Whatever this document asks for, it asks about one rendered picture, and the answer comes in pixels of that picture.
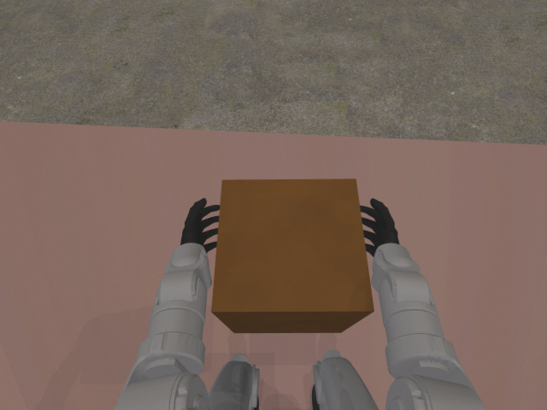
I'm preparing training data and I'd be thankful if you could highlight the carton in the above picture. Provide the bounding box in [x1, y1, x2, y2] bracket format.
[211, 179, 374, 333]

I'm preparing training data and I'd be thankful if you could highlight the robot left thigh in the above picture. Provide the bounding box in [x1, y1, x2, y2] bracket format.
[209, 360, 260, 410]

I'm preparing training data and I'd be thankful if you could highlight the robot left forearm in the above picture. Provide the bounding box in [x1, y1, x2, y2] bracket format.
[114, 243, 212, 410]

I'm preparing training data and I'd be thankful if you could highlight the robot right thigh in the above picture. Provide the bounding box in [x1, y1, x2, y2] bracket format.
[313, 357, 379, 410]

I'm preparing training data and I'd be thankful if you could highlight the robot left hand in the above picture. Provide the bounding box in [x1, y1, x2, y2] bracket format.
[180, 198, 220, 253]

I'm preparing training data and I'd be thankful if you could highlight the robot right hand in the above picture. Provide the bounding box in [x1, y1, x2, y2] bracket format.
[360, 198, 399, 257]

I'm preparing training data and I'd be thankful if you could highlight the robot thigh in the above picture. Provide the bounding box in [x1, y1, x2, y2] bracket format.
[209, 360, 260, 410]
[313, 357, 379, 410]

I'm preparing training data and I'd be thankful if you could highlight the robot right forearm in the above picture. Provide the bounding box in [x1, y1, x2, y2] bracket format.
[371, 243, 484, 405]

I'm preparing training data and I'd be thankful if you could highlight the robot right upper arm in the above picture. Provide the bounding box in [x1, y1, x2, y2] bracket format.
[385, 374, 485, 410]

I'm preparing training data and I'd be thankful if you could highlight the robot left upper arm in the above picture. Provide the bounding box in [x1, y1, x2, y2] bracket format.
[115, 372, 210, 410]

